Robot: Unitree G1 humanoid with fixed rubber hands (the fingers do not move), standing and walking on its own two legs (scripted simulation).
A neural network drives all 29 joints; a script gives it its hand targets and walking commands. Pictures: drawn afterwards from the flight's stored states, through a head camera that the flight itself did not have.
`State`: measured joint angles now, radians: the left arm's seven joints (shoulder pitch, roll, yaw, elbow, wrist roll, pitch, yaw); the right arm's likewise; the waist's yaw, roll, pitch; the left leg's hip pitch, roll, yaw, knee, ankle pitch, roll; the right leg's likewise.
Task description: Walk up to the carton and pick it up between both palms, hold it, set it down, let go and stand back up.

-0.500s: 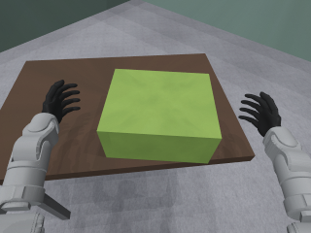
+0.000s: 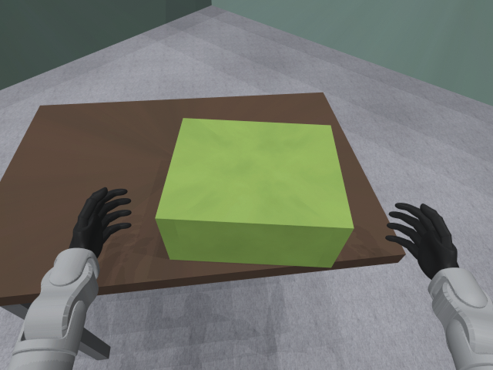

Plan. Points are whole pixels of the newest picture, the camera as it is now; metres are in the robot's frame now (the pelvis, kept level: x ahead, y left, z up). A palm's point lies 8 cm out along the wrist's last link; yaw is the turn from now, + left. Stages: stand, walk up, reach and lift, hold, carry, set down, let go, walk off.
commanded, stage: set down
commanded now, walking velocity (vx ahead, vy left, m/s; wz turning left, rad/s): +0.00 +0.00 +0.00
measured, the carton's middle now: (253, 189) +0.46 +0.01 +0.00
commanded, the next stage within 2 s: let go in 1.50 s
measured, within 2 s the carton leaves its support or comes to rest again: neither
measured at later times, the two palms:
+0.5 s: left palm (84, 300) +0.21 +0.25 +0.03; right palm (428, 307) +0.22 -0.25 +0.03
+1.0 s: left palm (94, 320) +0.19 +0.24 -0.01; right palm (409, 341) +0.18 -0.24 -0.02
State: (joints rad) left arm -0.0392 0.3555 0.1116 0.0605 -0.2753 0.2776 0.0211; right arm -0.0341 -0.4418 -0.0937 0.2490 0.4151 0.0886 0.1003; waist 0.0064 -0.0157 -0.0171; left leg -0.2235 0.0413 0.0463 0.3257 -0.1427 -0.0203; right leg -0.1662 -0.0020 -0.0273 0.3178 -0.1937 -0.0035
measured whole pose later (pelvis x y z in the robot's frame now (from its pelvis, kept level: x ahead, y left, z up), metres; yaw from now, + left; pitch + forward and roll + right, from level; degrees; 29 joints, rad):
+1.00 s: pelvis +0.01 +0.00 +0.00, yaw -1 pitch -3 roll +0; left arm 0.29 0.27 0.02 0.17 -0.15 0.07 0.02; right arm 0.32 -0.26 -0.04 0.30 0.18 -0.05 0.06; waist 0.04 -0.02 0.03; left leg -0.08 0.03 0.05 0.30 -0.17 -0.02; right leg -0.03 0.00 0.01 0.29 -0.21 0.00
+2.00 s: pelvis -0.01 -0.01 +0.00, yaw +0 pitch -8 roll +0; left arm 0.08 0.23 0.06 0.46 -0.02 0.12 -0.06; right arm 0.22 -0.24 -0.02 0.59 -0.03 -0.04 0.00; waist 0.03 0.05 0.05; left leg -0.04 0.04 0.03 0.35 -0.17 -0.03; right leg 0.00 0.00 -0.01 0.38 -0.23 -0.01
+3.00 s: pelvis +0.00 +0.01 -0.01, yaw +4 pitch -1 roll -1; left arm 0.32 0.22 0.01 0.97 0.03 -0.02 0.02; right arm 0.20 -0.20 -0.02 1.09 -0.02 0.00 0.00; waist 0.01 -0.03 0.03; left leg -0.25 0.00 -0.03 0.49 -0.23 0.00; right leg -0.15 -0.03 -0.06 0.44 -0.28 0.02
